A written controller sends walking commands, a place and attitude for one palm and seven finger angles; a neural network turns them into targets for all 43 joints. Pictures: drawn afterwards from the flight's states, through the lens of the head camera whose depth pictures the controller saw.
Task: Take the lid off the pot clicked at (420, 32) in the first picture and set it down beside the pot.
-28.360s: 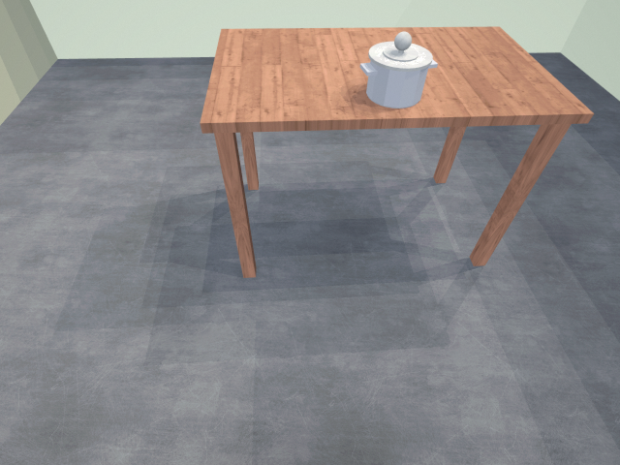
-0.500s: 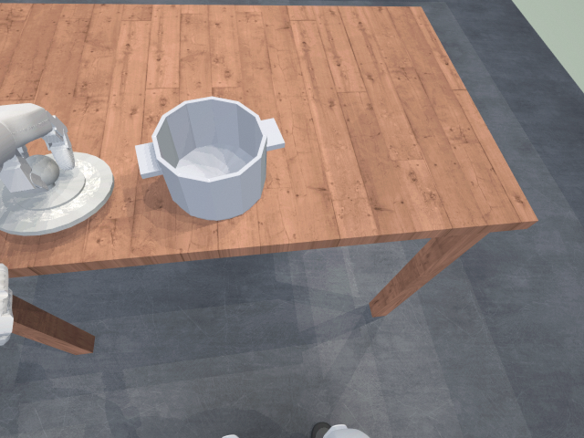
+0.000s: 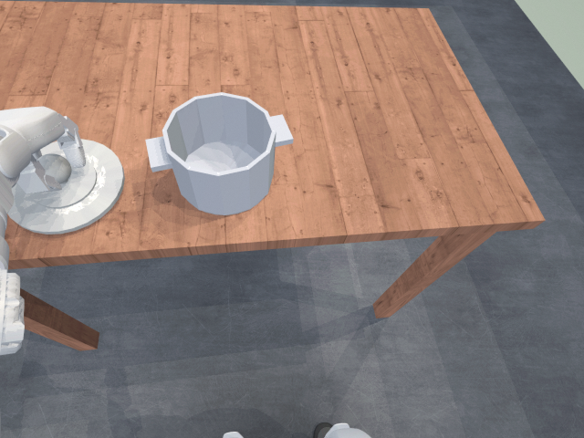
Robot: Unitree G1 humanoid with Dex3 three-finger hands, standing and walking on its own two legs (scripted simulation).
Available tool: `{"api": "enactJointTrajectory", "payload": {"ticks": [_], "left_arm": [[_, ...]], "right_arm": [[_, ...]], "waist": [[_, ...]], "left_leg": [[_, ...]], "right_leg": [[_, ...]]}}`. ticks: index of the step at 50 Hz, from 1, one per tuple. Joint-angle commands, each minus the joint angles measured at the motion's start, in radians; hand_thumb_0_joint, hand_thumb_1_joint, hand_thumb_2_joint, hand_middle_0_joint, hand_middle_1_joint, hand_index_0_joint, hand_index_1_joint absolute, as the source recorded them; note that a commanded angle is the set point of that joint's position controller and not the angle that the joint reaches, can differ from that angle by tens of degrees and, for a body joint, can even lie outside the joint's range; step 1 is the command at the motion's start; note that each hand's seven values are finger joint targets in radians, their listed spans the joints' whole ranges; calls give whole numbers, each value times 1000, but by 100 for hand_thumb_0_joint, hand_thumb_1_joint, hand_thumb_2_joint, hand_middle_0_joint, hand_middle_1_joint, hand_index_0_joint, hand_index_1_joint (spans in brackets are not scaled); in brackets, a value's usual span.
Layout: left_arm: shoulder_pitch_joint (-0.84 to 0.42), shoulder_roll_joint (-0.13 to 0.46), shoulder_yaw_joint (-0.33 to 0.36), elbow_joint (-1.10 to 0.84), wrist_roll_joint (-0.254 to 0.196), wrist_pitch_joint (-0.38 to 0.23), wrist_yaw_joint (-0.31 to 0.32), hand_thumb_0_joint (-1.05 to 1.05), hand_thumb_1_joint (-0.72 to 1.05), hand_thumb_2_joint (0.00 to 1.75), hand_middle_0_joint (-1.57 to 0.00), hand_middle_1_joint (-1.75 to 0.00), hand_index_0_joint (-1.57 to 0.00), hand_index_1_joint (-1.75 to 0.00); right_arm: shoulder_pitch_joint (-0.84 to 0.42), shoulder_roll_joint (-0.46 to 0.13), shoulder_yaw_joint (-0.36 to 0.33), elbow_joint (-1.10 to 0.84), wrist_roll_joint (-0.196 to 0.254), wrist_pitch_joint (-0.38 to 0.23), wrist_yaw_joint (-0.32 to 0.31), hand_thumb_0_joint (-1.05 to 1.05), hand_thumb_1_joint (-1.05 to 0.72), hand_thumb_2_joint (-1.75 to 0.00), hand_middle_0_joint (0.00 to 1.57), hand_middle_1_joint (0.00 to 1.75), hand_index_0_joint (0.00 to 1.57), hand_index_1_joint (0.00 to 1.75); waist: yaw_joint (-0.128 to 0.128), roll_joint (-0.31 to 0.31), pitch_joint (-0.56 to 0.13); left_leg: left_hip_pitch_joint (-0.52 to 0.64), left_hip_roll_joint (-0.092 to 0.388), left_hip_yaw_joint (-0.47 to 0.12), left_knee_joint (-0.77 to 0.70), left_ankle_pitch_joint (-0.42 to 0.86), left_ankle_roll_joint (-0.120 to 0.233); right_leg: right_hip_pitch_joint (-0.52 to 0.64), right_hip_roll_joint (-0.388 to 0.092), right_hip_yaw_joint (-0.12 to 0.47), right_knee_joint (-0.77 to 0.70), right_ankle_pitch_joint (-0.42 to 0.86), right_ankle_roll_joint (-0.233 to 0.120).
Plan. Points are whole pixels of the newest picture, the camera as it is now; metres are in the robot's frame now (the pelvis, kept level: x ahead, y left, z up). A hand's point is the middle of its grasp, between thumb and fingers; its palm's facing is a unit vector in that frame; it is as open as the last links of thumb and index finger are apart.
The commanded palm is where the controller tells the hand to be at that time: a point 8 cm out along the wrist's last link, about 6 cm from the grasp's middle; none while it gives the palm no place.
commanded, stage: open the fingers wide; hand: left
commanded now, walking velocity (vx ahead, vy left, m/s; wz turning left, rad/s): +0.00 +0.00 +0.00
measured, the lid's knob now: (53, 169) +0.49 +0.32 +0.02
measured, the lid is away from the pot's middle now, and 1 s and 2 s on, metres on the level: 0.24 0.24 0.24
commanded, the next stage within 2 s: raise the empty hand in 0.86 s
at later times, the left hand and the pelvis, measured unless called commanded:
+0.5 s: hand (38, 165) +0.47 +0.31 +0.06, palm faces -0.48 -0.08 -0.87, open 8.8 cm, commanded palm +0.50 +0.31 +0.11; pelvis +0.00 -0.01 +0.00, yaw +0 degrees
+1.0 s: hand (34, 164) +0.47 +0.32 +0.06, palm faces -0.47 -0.09 -0.88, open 10.9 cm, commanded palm +0.50 +0.30 +0.12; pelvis +0.00 -0.01 -0.01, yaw +0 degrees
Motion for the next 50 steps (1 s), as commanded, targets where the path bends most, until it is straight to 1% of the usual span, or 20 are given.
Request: {"api": "enactJointTrajectory", "payload": {"ticks": [1,4,8,12,16,19,22,25,27,31,35,37,38,40,43,44,45,46,47,50], "left_arm": [[-528,299,36,-182,-15,28,59,0,54,70,-67,-104,-69,-104],[-546,315,45,-209,-4,27,55,0,48,69,-63,-103,-65,-103],[-521,346,58,-159,-25,24,35,0,40,67,-58,-101,-60,-101],[-541,332,41,-193,-21,11,20,0,33,65,-53,-99,-54,-99],[-469,357,51,-105,-23,12,7,0,26,62,-47,-98,-48,-98],[-463,361,54,-120,-20,10,-4,0,20,60,-43,-96,-44,-96],[-484,363,59,-187,-22,-4,-15,0,15,58,-39,-95,-40,-95],[-457,422,105,-166,-33,-10,-22,0,9,56,-35,-94,-35,-94],[-450,443,121,-175,-36,-19,-22,0,6,54,-32,-94,-32,-94],[-429,381,72,-147,-29,-11,-22,0,5,52,-31,-94,-31,-94],[-434,406,82,-141,-28,-16,-25,0,5,52,-31,-94,-31,-94],[-479,378,62,-189,-37,-21,-29,0,5,52,-31,-94,-31,-94],[-480,415,87,-193,-31,-23,-26,0,5,52,-31,-94,-31,-94],[-496,399,79,-217,-31,-27,-25,0,5,51,-30,-94,-30,-94],[-472,439,125,-229,-32,-35,-17,0,6,50,-30,-95,-30,-95],[-442,385,89,-177,-34,-27,-18,0,6,50,-30,-95,-30,-95],[-416,368,76,-125,-37,-20,-19,0,6,50,-30,-95,-30,-95],[-439,360,62,-135,-37,-11,-19,0,6,50,-30,-95,-30,-95],[-446,336,50,-147,-37,-10,-20,0,6,50,-30,-95,-30,-95],[-479,373,83,-243,-22,-10,-14,0,5,51,-30,-94,-30,-94]], "right_arm": [[150,-214,-61,-33,-2,-15,-14,0,-90,-90,20,30,20,30],[153,-209,-60,-41,-3,-23,-18,0,-90,-90,20,30,20,30],[145,-217,-49,-49,3,-28,-30,0,-90,-90,20,30,20,30],[147,-215,-49,-50,6,-38,-38,0,-90,-90,20,30,20,30],[143,-219,-39,-57,10,-30,-41,0,-90,-90,20,30,20,30],[143,-221,-41,-58,10,-25,-38,0,-90,-90,20,30,20,30],[147,-215,-48,-59,8,-19,-36,0,-90,-90,20,30,20,30],[151,-217,-46,-57,9,-14,-41,0,-90,-90,20,30,20,30],[146,-217,-42,-60,11,-12,-44,0,-90,-90,20,30,20,30],[142,-213,-44,-52,12,-8,-38,0,-90,-90,20,30,20,30],[139,-217,-41,-58,16,-3,-38,0,-90,-90,20,30,20,30],[136,-217,-44,-54,17,-4,-40,0,-90,-90,20,30,20,30],[144,-219,-45,-54,15,-4,-40,0,-90,-90,20,30,20,30],[146,-214,-48,-53,12,-6,-41,0,-90,-90,20,30,20,30],[146,-213,-48,-55,9,-6,-41,0,-90,-90,20,30,20,30],[142,-209,-47,-54,8,-6,-38,0,-90,-90,20,30,20,30],[140,-213,-44,-53,12,-4,-36,0,-90,-90,20,30,20,30],[135,-218,-44,-51,14,0,-32,0,-90,-90,20,30,20,30],[135,-216,-46,-52,15,-1,-30,0,-90,-90,20,30,20,30],[140,-209,-56,-62,6,3,-23,0,-90,-90,20,30,20,30]], "waist": [[-17,186,-395],[-12,223,-456],[-21,137,-433],[-19,191,-441],[-17,106,-383],[-10,113,-409],[-4,179,-470],[-7,128,-465],[3,135,-473],[-7,153,-412],[-8,125,-414],[-12,161,-436],[-11,160,-456],[-13,185,-481],[2,210,-504],[-6,185,-465],[-11,135,-413],[-12,135,-391],[-7,153,-401],[7,217,-505]], "left_leg": [[470,33,-101,-38,592,-57],[509,29,-103,-27,631,-60],[422,20,-81,-23,538,-31],[450,25,-83,-18,572,-36],[335,11,-64,-12,485,-22],[339,11,-57,1,526,-22],[408,15,-64,11,624,-30],[369,11,-54,18,592,-17],[358,7,-53,15,613,-16],[359,11,-50,12,588,-21],[338,9,-50,13,549,-19],[372,14,-51,14,582,-18],[391,16,-61,15,594,-23],[421,18,-65,20,623,-26],[465,23,-77,28,726,-41],[437,20,-71,29,697,-38],[389,20,-68,25,646,-34],[368,21,-65,16,606,-32],[393,23,-68,14,644,-35],[492,25,-81,21,744,-53]], "right_leg": [[-40,74,-52,-21,156,-59],[-21,74,-51,-11,179,-61],[23,69,-42,-3,196,-53],[1,69,-47,3,196,-57],[26,71,-44,12,191,-53],[38,72,-41,20,224,-53],[33,75,-41,22,256,-57],[70,77,-33,20,270,-48],[91,75,-33,26,298,-52],[34,77,-38,16,253,-51],[41,78,-37,21,237,-50],[28,75,-36,22,248,-52],[27,78,-37,24,236,-50],[19,79,-38,24,240,-51],[12,80,-42,32,265,-52],[-1,81,-45,27,253,-50],[-10,80,-48,26,233,-49],[-15,78,-48,24,219,-50],[-21,77,-51,26,227,-53],[-3,81,-46,23,254,-56]]}}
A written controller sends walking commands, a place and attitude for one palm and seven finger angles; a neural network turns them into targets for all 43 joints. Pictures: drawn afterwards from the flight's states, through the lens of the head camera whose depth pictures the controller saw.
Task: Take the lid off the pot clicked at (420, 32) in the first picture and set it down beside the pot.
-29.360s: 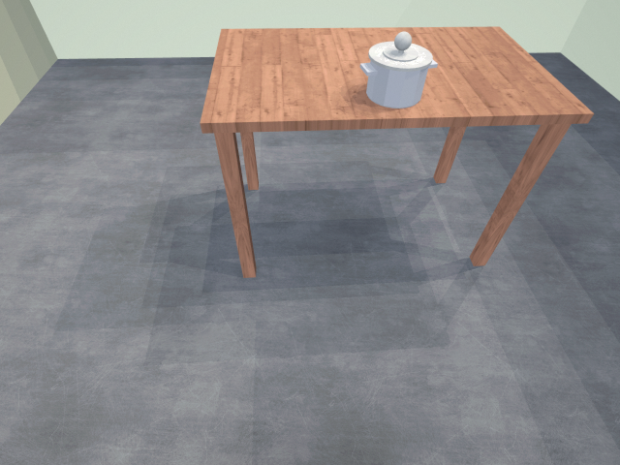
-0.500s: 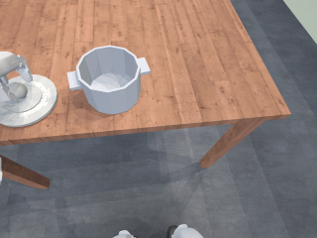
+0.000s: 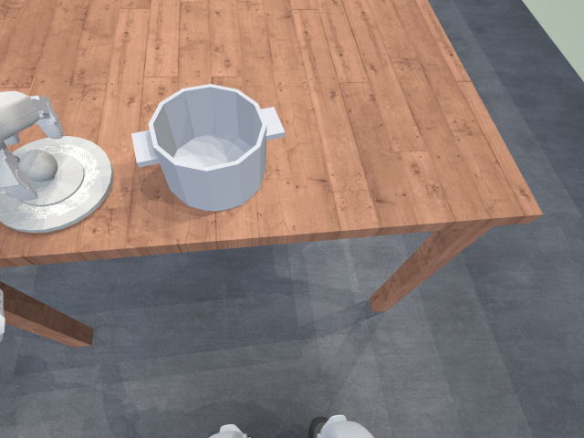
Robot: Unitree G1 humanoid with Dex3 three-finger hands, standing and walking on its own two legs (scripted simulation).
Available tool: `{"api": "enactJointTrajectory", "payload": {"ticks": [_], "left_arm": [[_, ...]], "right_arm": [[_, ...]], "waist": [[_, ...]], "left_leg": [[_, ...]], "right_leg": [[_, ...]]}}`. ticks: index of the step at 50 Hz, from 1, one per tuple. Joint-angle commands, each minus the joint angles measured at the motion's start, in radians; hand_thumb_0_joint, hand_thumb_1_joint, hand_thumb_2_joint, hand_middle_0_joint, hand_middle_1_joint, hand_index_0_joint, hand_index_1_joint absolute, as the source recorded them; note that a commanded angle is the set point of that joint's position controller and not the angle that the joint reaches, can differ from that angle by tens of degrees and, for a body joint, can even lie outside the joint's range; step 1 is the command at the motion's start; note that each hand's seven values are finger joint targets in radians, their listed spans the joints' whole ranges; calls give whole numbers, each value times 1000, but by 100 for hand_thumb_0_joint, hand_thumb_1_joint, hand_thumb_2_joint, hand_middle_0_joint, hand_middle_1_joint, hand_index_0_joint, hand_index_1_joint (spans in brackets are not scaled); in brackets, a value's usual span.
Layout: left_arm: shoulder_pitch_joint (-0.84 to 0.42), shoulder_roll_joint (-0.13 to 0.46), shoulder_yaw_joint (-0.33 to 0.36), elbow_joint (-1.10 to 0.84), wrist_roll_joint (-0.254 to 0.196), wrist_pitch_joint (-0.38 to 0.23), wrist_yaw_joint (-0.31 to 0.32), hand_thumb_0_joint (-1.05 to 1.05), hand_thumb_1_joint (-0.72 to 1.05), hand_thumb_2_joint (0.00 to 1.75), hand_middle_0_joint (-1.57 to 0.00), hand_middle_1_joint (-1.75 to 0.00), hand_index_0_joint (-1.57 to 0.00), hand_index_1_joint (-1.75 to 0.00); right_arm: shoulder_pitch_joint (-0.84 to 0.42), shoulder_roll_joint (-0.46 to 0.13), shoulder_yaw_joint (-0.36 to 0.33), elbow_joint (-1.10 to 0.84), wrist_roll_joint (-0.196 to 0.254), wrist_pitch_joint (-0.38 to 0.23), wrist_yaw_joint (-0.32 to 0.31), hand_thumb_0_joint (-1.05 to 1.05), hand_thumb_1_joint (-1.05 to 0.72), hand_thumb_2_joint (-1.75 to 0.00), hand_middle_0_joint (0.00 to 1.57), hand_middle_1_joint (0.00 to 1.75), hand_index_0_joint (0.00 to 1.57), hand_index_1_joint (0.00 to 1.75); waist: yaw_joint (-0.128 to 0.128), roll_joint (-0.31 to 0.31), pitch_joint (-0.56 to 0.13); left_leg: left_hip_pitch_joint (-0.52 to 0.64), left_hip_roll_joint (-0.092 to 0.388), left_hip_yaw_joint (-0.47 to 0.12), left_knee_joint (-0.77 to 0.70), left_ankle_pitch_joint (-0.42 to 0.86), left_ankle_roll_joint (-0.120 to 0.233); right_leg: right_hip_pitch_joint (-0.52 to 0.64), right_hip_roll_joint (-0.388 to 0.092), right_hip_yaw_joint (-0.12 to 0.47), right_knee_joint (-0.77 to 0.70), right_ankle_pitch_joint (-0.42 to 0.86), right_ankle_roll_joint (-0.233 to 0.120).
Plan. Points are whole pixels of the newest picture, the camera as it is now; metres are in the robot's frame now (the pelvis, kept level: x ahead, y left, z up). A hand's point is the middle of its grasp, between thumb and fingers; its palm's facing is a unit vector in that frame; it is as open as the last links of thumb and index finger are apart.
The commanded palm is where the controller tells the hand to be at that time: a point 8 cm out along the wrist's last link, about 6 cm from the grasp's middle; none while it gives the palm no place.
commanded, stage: raise the empty hand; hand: left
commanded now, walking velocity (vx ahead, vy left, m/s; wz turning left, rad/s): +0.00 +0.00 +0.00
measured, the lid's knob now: (38, 165) +0.49 +0.33 +0.03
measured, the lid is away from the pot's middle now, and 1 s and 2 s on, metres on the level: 0.24 0.24 0.24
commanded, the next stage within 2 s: draw the hand back to the body in 1.26 s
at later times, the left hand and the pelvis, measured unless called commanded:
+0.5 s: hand out of the picture +0.47 +0.33 +0.12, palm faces -0.41 -0.09 -0.91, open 11.0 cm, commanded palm +0.49 +0.32 +0.18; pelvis +0.00 +0.01 +0.01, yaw +0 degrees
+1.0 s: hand out of the picture +0.47 +0.33 +0.17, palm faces -0.38 -0.09 -0.92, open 11.0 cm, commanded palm +0.49 +0.32 +0.23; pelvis +0.01 +0.01 +0.02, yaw +1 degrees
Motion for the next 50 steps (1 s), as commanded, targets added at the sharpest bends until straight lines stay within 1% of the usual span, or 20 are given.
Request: {"api": "enactJointTrajectory", "payload": {"ticks": [1,2,5,6,10,12,14,15,18,21,23,29,32,34,36,37,40,44,48,50], "left_arm": [[-459,332,94,-269,-13,2,41,0,5,51,-30,-94,-30,-94],[-471,335,101,-291,-23,-2,39,0,5,51,-30,-94,-30,-94],[-456,359,118,-239,-31,16,45,0,5,51,-30,-94,-30,-94],[-444,314,81,-207,-33,27,44,0,5,51,-30,-94,-30,-94],[-431,274,32,-148,-19,49,35,0,5,51,-30,-94,-30,-94],[-468,253,19,-200,-23,49,21,0,5,51,-30,-94,-30,-94],[-496,302,57,-267,-23,42,12,0,5,51,-30,-94,-30,-94],[-474,276,42,-231,-29,44,5,0,5,51,-30,-94,-30,-94],[-472,293,48,-202,-49,43,-7,0,5,51,-30,-94,-30,-94],[-497,266,19,-204,-40,49,-6,0,5,51,-30,-94,-30,-94],[-499,309,53,-234,-33,44,-3,0,5,51,-30,-94,-30,-94],[-539,251,-5,-212,-45,68,-21,0,5,51,-30,-94,-30,-94],[-581,296,33,-303,-43,59,-22,0,5,51,-30,-94,-30,-94],[-560,258,9,-248,-45,66,-27,0,5,51,-30,-94,-30,-94],[-520,303,41,-201,-50,73,-29,0,5,51,-30,-94,-30,-94],[-523,304,38,-201,-49,74,-30,0,5,51,-30,-94,-30,-94],[-565,198,-55,-186,-44,94,-41,0,5,51,-30,-94,-30,-94],[-600,294,9,-237,-38,90,-50,0,5,51,-30,-94,-30,-94],[-610,281,-6,-213,-50,97,-64,0,5,51,-30,-94,-30,-94],[-644,294,1,-255,-45,97,-64,0,5,51,-30,-94,-30,-94]], "right_arm": [[170,-191,-69,-38,-15,-4,-13,0,-90,-90,20,30,20,30],[168,-191,-68,-39,-15,-6,-15,0,-90,-90,20,30,20,30],[164,-192,-66,-39,-10,-8,-17,0,-90,-90,20,30,20,30],[158,-189,-64,-41,-9,-10,-15,0,-90,-90,20,30,20,30],[153,-194,-58,-41,-1,-13,-9,0,-90,-90,20,30,20,30],[149,-191,-64,-42,1,-18,-6,0,-90,-90,20,30,20,30],[155,-189,-68,-49,-4,-18,-6,0,-90,-90,20,30,20,30],[153,-185,-69,-51,-4,-20,-9,0,-90,-90,20,30,20,30],[147,-193,-63,-47,2,-20,-16,0,-90,-90,20,30,20,30],[144,-194,-63,-42,4,-27,-13,0,-90,-90,20,30,20,30],[142,-193,-65,-46,1,-28,-12,0,-90,-90,20,30,20,30],[136,-195,-64,-42,6,-36,-8,0,-90,-90,20,30,20,30],[133,-194,-69,-53,2,-42,-9,0,-90,-90,20,30,20,30],[133,-187,-69,-48,1,-45,-9,0,-90,-90,20,30,20,30],[128,-194,-63,-50,6,-44,-9,0,-90,-90,20,30,20,30],[125,-198,-62,-51,8,-43,-10,0,-90,-90,20,30,20,30],[116,-194,-63,-41,9,-47,0,0,-90,-90,20,30,20,30],[116,-196,-63,-55,5,-50,-2,0,-90,-90,20,30,20,30],[112,-196,-62,-49,7,-55,-8,0,-90,-90,20,30,20,30],[111,-193,-63,-53,7,-59,-6,0,-90,-90,20,30,20,30]], "waist": [[8,202,-516],[13,217,-530],[7,150,-488],[1,148,-453],[3,140,-373],[12,181,-406],[18,197,-479],[9,168,-464],[6,109,-412],[6,125,-368],[20,146,-404],[8,120,-368],[23,185,-453],[13,163,-418],[21,91,-385],[26,94,-384],[12,136,-316],[22,124,-393],[13,82,-371],[20,124,-397]], "left_leg": [[539,10,-82,-31,771,-42],[558,13,-85,-36,806,-43],[502,5,-75,-56,700,-26],[479,0,-67,-65,664,-23],[452,2,-68,-86,615,-30],[508,8,-72,-89,669,-34],[568,8,-85,-85,737,-41],[556,4,-79,-85,717,-34],[504,2,-71,-110,638,-19],[498,4,-73,-130,595,-22],[532,5,-75,-130,656,-28],[528,6,-75,-157,598,-23],[615,8,-86,-153,721,-35],[604,6,-85,-157,691,-35],[541,-1,-75,-175,619,-19],[537,-1,-71,-181,632,-19],[545,5,-77,-194,610,-29],[570,-4,-77,-197,636,-20],[553,-3,-67,-207,601,-6],[589,-1,-77,-213,647,-14]], "right_leg": [[64,67,-46,-32,285,-63],[73,66,-46,-34,300,-64],[111,62,-41,-50,289,-58],[107,62,-42,-56,280,-59],[79,62,-49,-66,237,-64],[81,57,-47,-72,252,-68],[116,61,-45,-75,283,-67],[118,62,-43,-81,282,-63],[145,56,-41,-95,275,-60],[130,56,-47,-108,244,-65],[156,54,-41,-109,273,-66],[164,51,-43,-133,255,-64],[190,48,-39,-134,303,-68],[181,50,-42,-145,281,-63],[226,48,-37,-153,285,-61],[237,44,-36,-152,305,-65],[181,47,-46,-164,258,-67],[260,46,-32,-168,306,-66],[279,41,-29,-183,317,-59],[284,42,-34,-183,325,-63]]}}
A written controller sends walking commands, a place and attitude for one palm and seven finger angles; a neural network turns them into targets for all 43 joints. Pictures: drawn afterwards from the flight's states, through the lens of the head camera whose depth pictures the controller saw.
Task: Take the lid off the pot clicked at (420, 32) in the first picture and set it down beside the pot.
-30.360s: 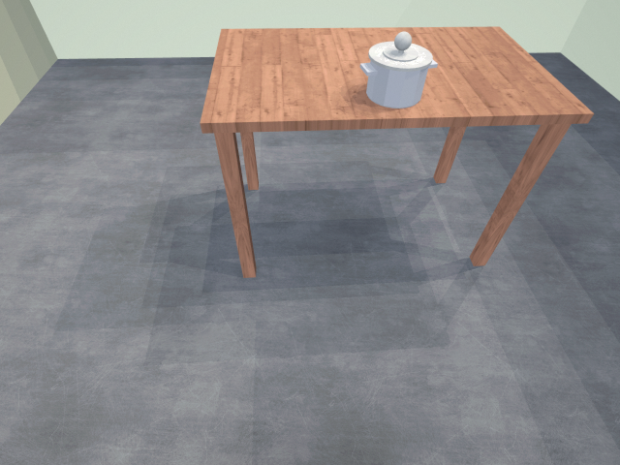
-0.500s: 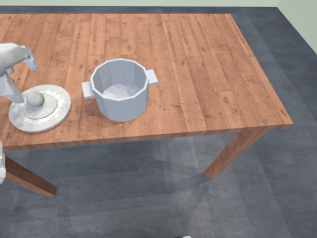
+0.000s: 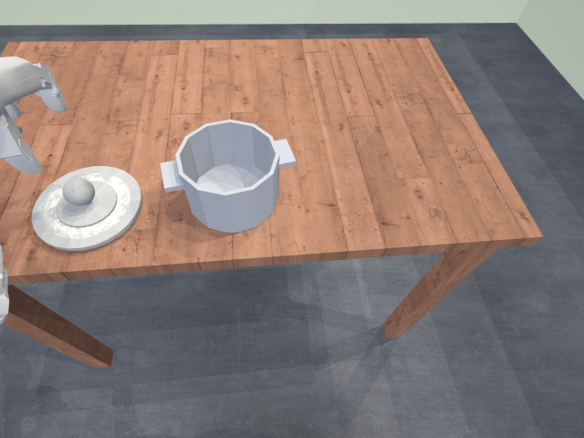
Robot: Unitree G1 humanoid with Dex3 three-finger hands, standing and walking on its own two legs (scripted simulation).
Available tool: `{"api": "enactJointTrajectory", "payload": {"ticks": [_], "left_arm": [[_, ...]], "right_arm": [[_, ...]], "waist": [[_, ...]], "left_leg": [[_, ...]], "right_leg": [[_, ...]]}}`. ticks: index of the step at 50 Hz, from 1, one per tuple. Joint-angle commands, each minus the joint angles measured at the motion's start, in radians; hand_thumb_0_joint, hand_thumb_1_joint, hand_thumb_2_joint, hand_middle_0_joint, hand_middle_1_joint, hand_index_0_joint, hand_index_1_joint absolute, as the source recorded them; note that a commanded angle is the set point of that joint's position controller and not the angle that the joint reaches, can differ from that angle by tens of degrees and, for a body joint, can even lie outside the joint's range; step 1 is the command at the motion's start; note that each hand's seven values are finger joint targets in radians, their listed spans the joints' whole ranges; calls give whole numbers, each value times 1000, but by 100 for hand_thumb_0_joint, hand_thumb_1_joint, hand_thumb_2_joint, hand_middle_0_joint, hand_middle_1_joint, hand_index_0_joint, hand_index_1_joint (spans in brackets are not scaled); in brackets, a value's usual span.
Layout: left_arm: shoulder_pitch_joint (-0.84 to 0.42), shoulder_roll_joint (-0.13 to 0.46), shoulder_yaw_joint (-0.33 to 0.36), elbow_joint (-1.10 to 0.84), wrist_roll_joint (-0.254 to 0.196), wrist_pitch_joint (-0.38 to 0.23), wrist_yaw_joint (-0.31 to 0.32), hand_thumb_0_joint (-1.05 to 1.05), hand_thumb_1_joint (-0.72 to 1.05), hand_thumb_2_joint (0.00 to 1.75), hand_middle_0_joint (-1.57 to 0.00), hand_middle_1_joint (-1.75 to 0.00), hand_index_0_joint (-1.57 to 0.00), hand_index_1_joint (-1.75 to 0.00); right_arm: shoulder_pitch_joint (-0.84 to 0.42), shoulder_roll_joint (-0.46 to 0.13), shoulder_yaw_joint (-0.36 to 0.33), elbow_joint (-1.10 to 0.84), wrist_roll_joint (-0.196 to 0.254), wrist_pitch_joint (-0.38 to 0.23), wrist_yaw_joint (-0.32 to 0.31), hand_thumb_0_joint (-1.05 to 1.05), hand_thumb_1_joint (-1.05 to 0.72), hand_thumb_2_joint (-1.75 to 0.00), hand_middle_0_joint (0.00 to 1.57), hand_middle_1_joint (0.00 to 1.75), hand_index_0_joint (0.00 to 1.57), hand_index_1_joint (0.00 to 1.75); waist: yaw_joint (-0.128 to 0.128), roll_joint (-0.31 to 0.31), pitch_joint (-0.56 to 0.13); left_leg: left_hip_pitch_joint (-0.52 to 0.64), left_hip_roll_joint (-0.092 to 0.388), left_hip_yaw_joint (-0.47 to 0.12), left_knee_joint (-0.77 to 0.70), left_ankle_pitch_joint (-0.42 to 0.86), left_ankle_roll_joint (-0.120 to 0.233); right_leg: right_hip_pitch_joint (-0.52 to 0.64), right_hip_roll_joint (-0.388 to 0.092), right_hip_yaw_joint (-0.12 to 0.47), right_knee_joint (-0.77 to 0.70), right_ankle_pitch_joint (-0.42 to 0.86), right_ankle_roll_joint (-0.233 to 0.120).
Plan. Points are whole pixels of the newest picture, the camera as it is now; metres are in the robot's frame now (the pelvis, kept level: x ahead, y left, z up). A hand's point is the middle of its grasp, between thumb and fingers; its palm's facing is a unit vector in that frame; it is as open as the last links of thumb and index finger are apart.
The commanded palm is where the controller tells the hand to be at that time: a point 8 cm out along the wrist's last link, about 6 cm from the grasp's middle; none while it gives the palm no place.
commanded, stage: raise the empty hand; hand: left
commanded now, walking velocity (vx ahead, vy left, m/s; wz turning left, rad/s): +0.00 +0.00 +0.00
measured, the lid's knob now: (78, 191) +0.49 +0.31 +0.01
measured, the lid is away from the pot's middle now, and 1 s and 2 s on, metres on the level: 0.24 0.24 0.24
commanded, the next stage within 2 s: draw the hand back to the body in 0.26 s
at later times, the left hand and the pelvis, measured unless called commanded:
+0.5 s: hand (10, 116) +0.46 +0.31 +0.18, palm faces -0.33 -0.07 -0.94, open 11.0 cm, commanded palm +0.45 +0.30 +0.23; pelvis +0.00 -0.01 +0.01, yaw +1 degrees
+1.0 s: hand (47, 145) +0.41 +0.25 +0.18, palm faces +0.17 -0.78 -0.60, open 11.0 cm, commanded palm +0.37 +0.29 +0.21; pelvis -0.01 -0.02 +0.01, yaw +1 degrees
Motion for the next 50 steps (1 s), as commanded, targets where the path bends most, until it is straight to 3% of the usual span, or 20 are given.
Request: {"api": "enactJointTrajectory", "payload": {"ticks": [1,4,8,13,16,19,22,25,29,32,36,37,40,42,43,44,45,46,48,50], "left_arm": [[-527,310,83,-243,-9,7,36,0,5,51,-30,-94,-30,-94],[-502,298,86,-235,-7,10,27,0,5,51,-30,-94,-30,-94],[-466,268,58,-174,-14,35,8,0,5,51,-30,-94,-30,-94],[-484,218,27,-239,-19,38,-12,0,5,51,-30,-94,-30,-94],[-482,261,56,-225,-27,35,-15,0,5,51,-30,-94,-30,-94],[-531,279,70,-324,-21,21,-4,0,5,51,-30,-94,-30,-94],[-430,299,121,-360,-28,6,10,0,5,51,-30,-94,-30,-94],[-290,318,161,-296,-43,7,16,0,5,51,-30,-94,-30,-94],[-299,230,82,-362,-50,30,11,0,5,51,-30,-94,-30,-94],[-335,333,170,-544,-61,16,22,0,5,51,-30,-94,-30,-94],[-172,316,208,-478,-91,17,20,0,5,51,-30,-94,-30,-94],[-154,309,202,-526,-93,14,21,0,5,51,-30,-94,-30,-94],[-103,176,95,-493,-104,37,7,0,5,51,-30,-94,-30,-94],[-151,164,76,-592,-110,42,2,0,5,51,-30,-94,-30,-94],[-229,-93,221,-679,-721,-22,174,0,5,51,-30,-94,-30,-94],[-138,-32,237,-690,-768,-38,264,0,5,51,-30,-94,-30,-94],[-64,-41,258,-703,-774,-39,316,0,5,51,-30,-94,-30,-94],[2,-3,340,-686,-849,-39,356,0,5,51,-30,-94,-30,-94],[43,61,434,-664,-919,-44,423,0,5,51,-30,-94,-30,-94],[11,41,440,-727,-957,-56,460,0,10,53,-30,-91,-30,-91]], "right_arm": [[108,-185,-64,-61,-10,-26,-16,0,-90,-90,20,30,20,30],[100,-180,-65,-65,-13,-25,-8,0,-90,-90,20,30,20,30],[85,-186,-61,-66,-8,-18,3,0,-90,-90,20,30,20,30],[70,-181,-72,-76,-13,-11,11,0,-90,-90,20,30,20,30],[68,-186,-67,-73,-10,-5,8,0,-90,-90,20,30,20,30],[55,-178,-69,-88,-14,-5,7,0,-90,-90,20,30,20,30],[38,-172,-71,-108,-17,-8,15,0,-90,-90,20,30,20,30],[0,-167,-60,-129,-14,3,20,0,-90,-90,20,30,20,30],[-38,-166,-62,-145,-8,14,30,0,-90,-90,20,30,20,30],[-58,-168,-63,-174,-12,10,25,0,-90,-90,20,30,20,30],[-70,-159,-60,-173,-10,9,25,0,-90,-90,20,30,20,30],[-84,-162,-61,-184,-10,8,29,0,-90,-90,20,30,20,30],[-113,-153,-55,-181,-2,16,37,0,-90,-90,20,30,20,30],[-134,-153,-58,-194,-1,16,40,0,-90,-90,20,30,20,30],[24,-85,-49,-249,-1,-46,14,0,-90,-90,20,30,20,30],[-34,-113,-30,-237,-4,-81,3,0,-90,-90,20,30,20,30],[-54,-107,-25,-238,-10,-99,-2,0,-90,-90,20,30,20,30],[-58,-123,-29,-237,-18,-114,-11,0,-90,-90,20,30,20,30],[-72,-139,-22,-205,-26,-127,-18,0,-90,-90,20,30,20,30],[-85,-134,-20,-188,-32,-146,-21,0,-90,-90,20,30,20,30]], "waist": [[-2,132,-429],[4,153,-427],[6,92,-365],[0,104,-389],[2,56,-375],[13,124,-437],[33,153,-454],[51,50,-399],[38,71,-336],[50,123,-437],[62,50,-373],[68,83,-382],[53,46,-266],[53,68,-280],[8,66,-215],[50,94,-225],[63,92,-220],[79,23,-252],[92,-71,-244],[90,-22,-231]], "left_leg": [[394,28,-86,-33,617,-29],[428,31,-99,-24,728,-44],[359,26,-82,-42,653,-30],[414,28,-92,-33,724,-35],[368,24,-80,-51,609,-20],[422,24,-91,-52,683,-29],[460,28,-100,-43,771,-39],[350,15,-79,-61,647,-15],[355,21,-75,-80,591,-16],[427,15,-88,-84,641,-11],[384,13,-86,-96,577,-5],[402,14,-86,-98,608,-9],[355,16,-80,-112,508,-13],[381,15,-83,-120,482,-12],[551,83,-102,-146,354,-56],[601,105,-161,-179,304,-64],[610,117,-187,-201,312,-75],[588,114,-162,-197,330,-66],[479,87,-101,-193,316,-49],[441,77,-70,-199,343,-55]], "right_leg": [[70,62,-43,-15,272,-73],[63,65,-47,-16,296,-73],[90,61,-45,-25,302,-72],[72,65,-48,-29,312,-69],[96,61,-46,-34,282,-66],[112,59,-45,-29,305,-73],[120,55,-46,-28,322,-77],[193,46,-40,-29,334,-73],[152,43,-44,-46,289,-74],[212,37,-34,-52,322,-80],[227,35,-41,-59,293,-76],[227,32,-40,-57,304,-80],[171,36,-51,-73,242,-77],[173,33,-45,-82,221,-81],[106,27,-59,-78,130,-98],[107,24,-41,-87,60,-101],[110,25,-43,-88,44,-104],[166,18,-34,-101,73,-101],[270,15,-18,-105,172,-93],[320,7,-15,-104,226,-89]]}}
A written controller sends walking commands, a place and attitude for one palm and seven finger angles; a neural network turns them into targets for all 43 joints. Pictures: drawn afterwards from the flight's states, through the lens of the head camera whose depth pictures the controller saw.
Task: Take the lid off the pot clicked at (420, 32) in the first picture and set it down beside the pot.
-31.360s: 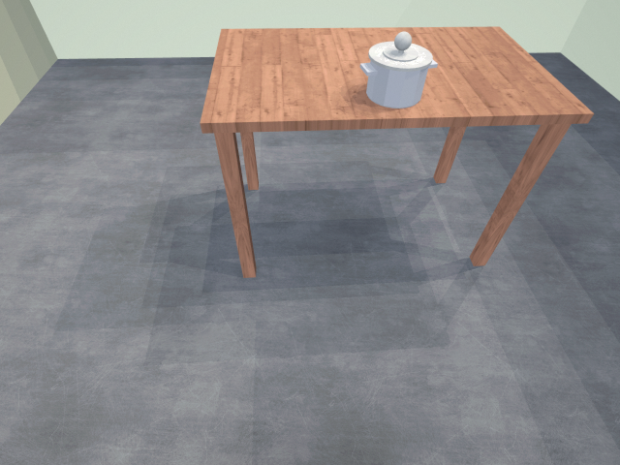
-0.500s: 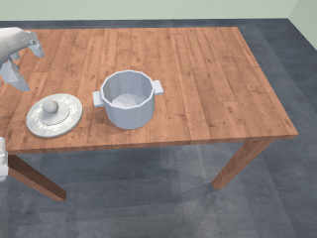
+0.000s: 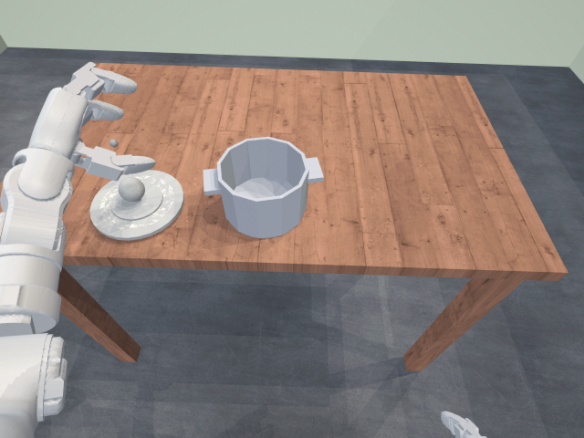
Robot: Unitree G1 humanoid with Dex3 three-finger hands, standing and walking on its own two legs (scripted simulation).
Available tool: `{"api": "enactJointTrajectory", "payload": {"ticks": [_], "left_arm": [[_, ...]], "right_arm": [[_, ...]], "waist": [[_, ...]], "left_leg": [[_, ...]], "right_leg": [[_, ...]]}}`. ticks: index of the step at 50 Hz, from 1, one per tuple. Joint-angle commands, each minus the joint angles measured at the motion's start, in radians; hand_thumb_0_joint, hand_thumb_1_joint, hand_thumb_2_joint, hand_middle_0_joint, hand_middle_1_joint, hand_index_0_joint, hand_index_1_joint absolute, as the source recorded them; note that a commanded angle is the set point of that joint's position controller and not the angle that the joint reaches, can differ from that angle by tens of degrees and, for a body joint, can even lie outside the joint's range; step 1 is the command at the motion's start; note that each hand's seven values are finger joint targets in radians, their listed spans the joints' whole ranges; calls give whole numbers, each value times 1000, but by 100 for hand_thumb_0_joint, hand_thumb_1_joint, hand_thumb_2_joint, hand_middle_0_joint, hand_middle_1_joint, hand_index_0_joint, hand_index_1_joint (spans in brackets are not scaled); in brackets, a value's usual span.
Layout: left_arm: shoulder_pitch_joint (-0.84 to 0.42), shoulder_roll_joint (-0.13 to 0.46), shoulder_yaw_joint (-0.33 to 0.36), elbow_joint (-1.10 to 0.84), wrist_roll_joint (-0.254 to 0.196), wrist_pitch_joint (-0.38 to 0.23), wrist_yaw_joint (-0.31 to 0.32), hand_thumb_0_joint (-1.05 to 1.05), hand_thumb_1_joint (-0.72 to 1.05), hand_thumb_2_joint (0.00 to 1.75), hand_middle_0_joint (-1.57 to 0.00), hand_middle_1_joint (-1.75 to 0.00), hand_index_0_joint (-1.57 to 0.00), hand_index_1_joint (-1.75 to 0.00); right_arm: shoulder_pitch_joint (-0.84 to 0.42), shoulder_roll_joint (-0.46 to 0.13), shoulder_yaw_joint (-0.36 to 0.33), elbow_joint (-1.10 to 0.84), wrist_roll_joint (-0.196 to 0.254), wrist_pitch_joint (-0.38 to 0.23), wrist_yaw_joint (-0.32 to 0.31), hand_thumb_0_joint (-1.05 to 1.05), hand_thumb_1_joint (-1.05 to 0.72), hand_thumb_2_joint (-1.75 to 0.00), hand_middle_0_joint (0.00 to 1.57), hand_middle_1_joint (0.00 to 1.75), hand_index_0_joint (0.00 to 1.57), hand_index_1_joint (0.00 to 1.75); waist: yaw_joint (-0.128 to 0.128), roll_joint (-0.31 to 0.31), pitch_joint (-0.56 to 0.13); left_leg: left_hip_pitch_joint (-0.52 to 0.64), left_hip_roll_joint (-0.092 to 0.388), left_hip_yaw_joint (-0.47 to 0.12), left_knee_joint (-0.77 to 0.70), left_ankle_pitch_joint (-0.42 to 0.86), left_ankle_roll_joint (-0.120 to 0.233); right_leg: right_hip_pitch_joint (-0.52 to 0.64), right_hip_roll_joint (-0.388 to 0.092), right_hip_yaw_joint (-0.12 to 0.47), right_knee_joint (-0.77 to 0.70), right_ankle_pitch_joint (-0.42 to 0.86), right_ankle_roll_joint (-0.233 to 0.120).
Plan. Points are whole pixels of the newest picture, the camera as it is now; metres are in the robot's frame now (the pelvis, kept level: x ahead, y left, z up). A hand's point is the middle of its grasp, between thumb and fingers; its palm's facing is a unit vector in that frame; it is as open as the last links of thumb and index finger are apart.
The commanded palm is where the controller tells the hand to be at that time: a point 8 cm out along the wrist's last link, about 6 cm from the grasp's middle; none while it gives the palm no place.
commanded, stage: draw the hand back to the body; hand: left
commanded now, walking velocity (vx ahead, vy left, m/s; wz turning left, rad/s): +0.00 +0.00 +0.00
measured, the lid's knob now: (131, 189) +0.50 +0.32 +0.00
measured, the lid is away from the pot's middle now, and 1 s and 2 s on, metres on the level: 0.24 0.24 0.24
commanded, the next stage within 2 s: step back with the hand held close in 1.62 s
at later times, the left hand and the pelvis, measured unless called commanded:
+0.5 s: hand (96, 174) +0.36 +0.25 +0.18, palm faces +0.45 -0.85 -0.27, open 9.2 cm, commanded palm +0.31 +0.28 +0.19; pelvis +0.02 -0.03 +0.00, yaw +0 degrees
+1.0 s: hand (87, 250) +0.27 +0.23 +0.17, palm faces +0.44 -0.86 -0.26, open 7.5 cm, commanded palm +0.21 +0.26 +0.18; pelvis +0.00 -0.04 +0.00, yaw +0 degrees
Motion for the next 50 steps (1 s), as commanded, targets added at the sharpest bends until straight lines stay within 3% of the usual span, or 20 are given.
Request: {"api": "enactJointTrajectory", "payload": {"ticks": [1,3,5,7,8,10,15,21,24,26,29,31,32,37,39,40,42,44,47,50], "left_arm": [[-447,257,184,-291,-175,-42,163,0,12,54,-30,-90,-30,-90],[-426,214,174,-413,-192,-57,184,0,16,56,-29,-86,-29,-86],[-291,224,226,-478,-207,-54,203,0,20,58,-29,-83,-29,-83],[-95,258,313,-438,-223,-40,217,0,24,60,-28,-80,-28,-80],[-4,206,294,-360,-234,-23,214,0,27,61,-28,-78,-28,-78],[-8,152,250,-415,-254,-13,202,0,31,63,-27,-75,-27,-75],[-26,171,267,-675,-260,-32,214,0,41,68,-26,-67,-26,-67],[113,111,255,-585,-276,8,222,0,54,73,-24,-57,-24,-57],[111,134,272,-777,-278,-22,228,0,60,76,-24,-53,-24,-53],[165,126,282,-824,-280,-22,235,0,65,78,-23,-49,-23,-49],[291,77,278,-695,-291,4,237,0,71,81,-22,-45,-22,-45],[299,61,267,-689,-295,15,230,0,75,83,-22,-41,-22,-41],[319,66,274,-682,-299,13,229,0,77,84,-22,-40,-22,-40],[300,75,268,-974,-299,-27,231,0,88,89,-20,-32,-20,-32],[368,62,285,-948,-299,-23,240,0,90,90,-20,-30,-20,-30],[431,63,308,-898,-302,-13,245,0,90,90,-20,-30,-20,-30],[518,29,304,-801,-309,6,238,0,90,90,-20,-30,-20,-30],[525,-25,253,-856,-312,3,226,0,90,90,-20,-30,-20,-30],[507,-41,206,-1063,-307,-29,224,0,90,90,-20,-30,-20,-30],[604,15,286,-1053,-304,-30,244,0,90,90,-20,-30,-20,-30]], "right_arm": [[-10,-159,-58,-87,-21,-94,-27,0,-90,-90,20,30,20,30],[-27,-149,-60,-85,-28,-131,-17,0,-90,-90,20,30,20,30],[-32,-142,-59,-85,-34,-159,-7,0,-90,-90,20,30,20,30],[-20,-153,-68,-70,-43,-162,3,0,-90,-90,20,30,20,30],[-26,-150,-69,-65,-42,-153,1,0,-90,-90,20,30,20,30],[-52,-152,-75,-71,-32,-149,-2,0,-90,-90,20,30,20,30],[-85,-143,-79,-75,-29,-190,3,0,-90,-90,20,30,20,30],[-108,-145,-81,-51,-27,-177,-6,0,-90,-90,20,30,20,30],[-145,-128,-76,-72,-28,-200,-4,0,-90,-90,20,30,20,30],[-150,-123,-73,-73,-32,-212,-1,0,-90,-90,20,30,20,30],[-151,-124,-74,-57,-34,-200,-3,0,-90,-90,20,30,20,30],[-168,-125,-73,-63,-31,-192,-8,0,-90,-90,20,30,20,30],[-171,-124,-74,-62,-29,-191,-9,0,-90,-90,20,30,20,30],[-212,-103,-61,-95,-37,-225,-5,0,-90,-90,20,30,20,30],[-208,-99,-61,-90,-44,-231,-7,0,-90,-90,20,30,20,30],[-200,-101,-63,-81,-47,-229,-9,0,-90,-90,20,30,20,30],[-198,-103,-67,-73,-42,-217,-10,0,-90,-90,20,30,20,30],[-223,-97,-65,-89,-38,-215,-11,0,-90,-90,20,30,20,30],[-243,-91,-60,-107,-43,-244,-5,0,-90,-90,20,30,20,30],[-229,-93,-64,-95,-56,-256,-8,0,-90,-90,20,30,20,30]], "waist": [[-30,84,-327],[-25,253,-331],[-1,303,-353],[15,158,-318],[13,32,-274],[2,-13,-243],[8,119,-356],[1,-10,-222],[17,117,-312],[25,131,-334],[20,-6,-206],[17,-38,-157],[13,-31,-128],[29,147,-250],[37,104,-235],[39,26,-217],[30,-44,-122],[31,-6,-102],[32,105,-162],[50,57,-172]], "left_leg": [[215,88,-59,-70,312,-38],[288,97,-70,-61,404,-55],[322,104,-77,-42,550,-68],[249,105,-62,-30,594,-55],[185,100,-39,-35,558,-40],[146,93,-12,-40,467,-26],[262,82,-20,-22,584,-21],[176,62,9,-45,384,-10],[245,54,3,-45,434,-10],[272,57,-4,-42,500,-14],[201,59,7,-58,407,-15],[176,56,13,-70,326,-11],[170,55,12,-72,292,-11],[262,50,0,-79,343,-16],[252,52,-4,-84,349,-17],[237,54,-3,-84,348,-16],[196,57,4,-92,283,-15],[193,54,9,-102,236,-14],[246,52,-3,-103,251,-16],[234,54,-14,-105,265,-18]], "right_leg": [[82,12,-8,-29,205,-64],[60,14,-8,-33,202,-67],[91,16,-14,-25,253,-69],[159,16,-20,-19,336,-64],[182,21,-20,-16,371,-57],[183,15,-16,-16,382,-50],[205,11,-4,-16,437,-45],[179,11,-5,-33,392,-40],[225,6,2,-31,412,-43],[237,8,-1,-25,443,-43],[199,15,-10,-38,406,-39],[174,12,-7,-54,348,-35],[162,10,-5,-63,317,-35],[212,7,3,-62,325,-42],[213,13,-3,-63,325,-44],[214,16,-8,-63,332,-42],[175,15,-8,-85,276,-37],[156,14,-5,-100,215,-36],[176,8,-1,-95,219,-40],[195,14,-4,-92,225,-43]]}}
